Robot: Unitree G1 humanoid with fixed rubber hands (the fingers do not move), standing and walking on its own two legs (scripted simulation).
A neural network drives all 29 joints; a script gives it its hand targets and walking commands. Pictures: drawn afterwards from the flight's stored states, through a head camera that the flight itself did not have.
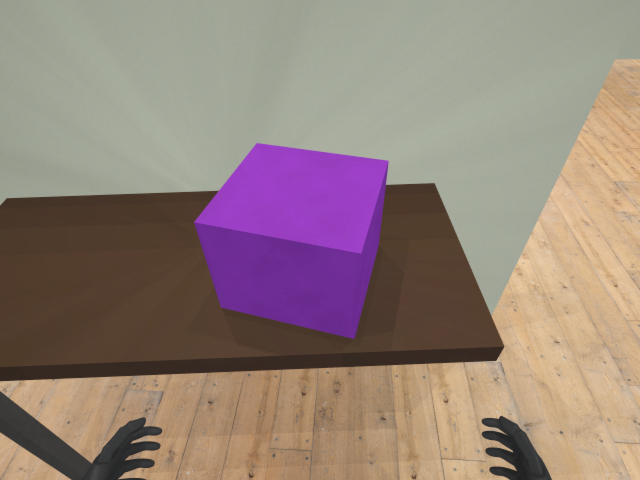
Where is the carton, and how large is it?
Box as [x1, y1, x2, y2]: [194, 143, 388, 338]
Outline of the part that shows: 256,143 194,222 221,307 354,338 378,245 388,161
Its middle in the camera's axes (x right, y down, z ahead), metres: -0.03 -0.01 +0.67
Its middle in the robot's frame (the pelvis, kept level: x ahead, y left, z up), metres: +0.52 +0.03 +0.02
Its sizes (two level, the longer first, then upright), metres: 0.239 0.227 0.197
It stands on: a table, 0.67 m high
